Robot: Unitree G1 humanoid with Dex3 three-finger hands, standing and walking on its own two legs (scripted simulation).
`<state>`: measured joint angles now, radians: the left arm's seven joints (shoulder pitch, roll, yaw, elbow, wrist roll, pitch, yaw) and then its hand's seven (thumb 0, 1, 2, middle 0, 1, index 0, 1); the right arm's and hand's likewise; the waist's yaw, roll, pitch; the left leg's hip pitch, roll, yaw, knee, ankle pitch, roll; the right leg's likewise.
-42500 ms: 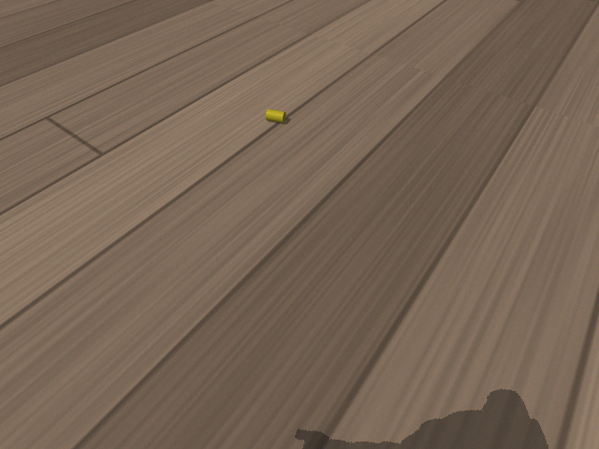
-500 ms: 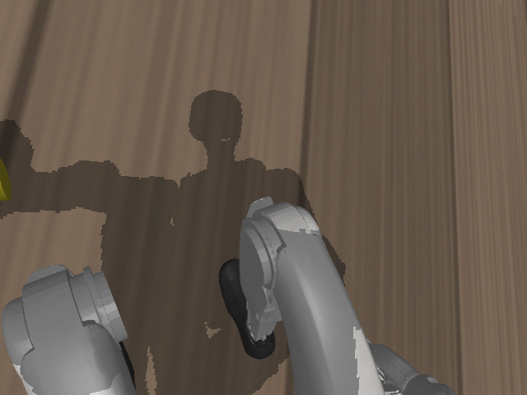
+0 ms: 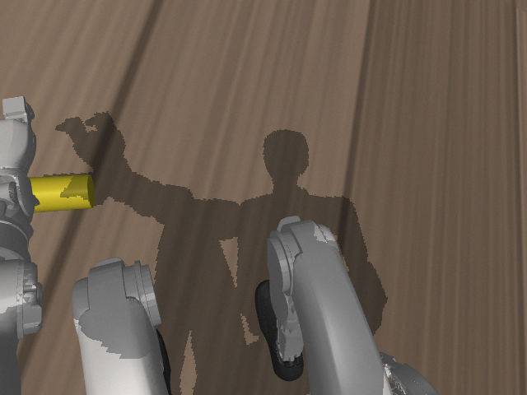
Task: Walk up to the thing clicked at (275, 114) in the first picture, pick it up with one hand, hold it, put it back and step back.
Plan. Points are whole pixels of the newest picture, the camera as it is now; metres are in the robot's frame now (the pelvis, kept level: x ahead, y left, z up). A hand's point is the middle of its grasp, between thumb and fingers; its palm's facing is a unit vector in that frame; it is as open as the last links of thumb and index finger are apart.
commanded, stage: withdraw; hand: left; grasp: from above
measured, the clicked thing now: (60, 193) +0.46 +0.27 -0.29
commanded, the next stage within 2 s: home in 0.44 s
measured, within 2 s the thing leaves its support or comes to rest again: neither
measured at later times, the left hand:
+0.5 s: hand (21, 199) +0.41 +0.27 -0.12, palm faces -0.53 -0.06 -0.85, open 13.2 cm
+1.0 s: hand out of the picture +0.42 +0.29 -0.06, palm faces -0.35 -0.42 -0.84, open 10.3 cm
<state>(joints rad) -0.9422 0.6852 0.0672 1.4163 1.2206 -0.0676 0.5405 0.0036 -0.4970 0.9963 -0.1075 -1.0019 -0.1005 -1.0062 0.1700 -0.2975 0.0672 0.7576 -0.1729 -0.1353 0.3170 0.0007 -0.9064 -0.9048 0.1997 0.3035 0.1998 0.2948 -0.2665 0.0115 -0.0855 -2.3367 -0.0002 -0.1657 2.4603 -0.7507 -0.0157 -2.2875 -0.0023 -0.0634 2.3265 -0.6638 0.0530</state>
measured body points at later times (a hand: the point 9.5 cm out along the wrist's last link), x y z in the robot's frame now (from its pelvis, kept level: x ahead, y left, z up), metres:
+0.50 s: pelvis -0.02 -0.01 +0.04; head +0.19 +0.06 +0.42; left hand +0.44 +0.27 -0.07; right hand +0.05 -0.30 -0.06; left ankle +0.06 +0.13 -0.29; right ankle +0.10 -0.13 -0.29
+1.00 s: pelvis +0.00 +0.01 +0.07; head +0.21 +0.06 +0.47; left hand +0.44 +0.31 -0.01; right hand +0.06 -0.25 -0.05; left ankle +0.05 +0.13 -0.29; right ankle +0.10 -0.13 -0.29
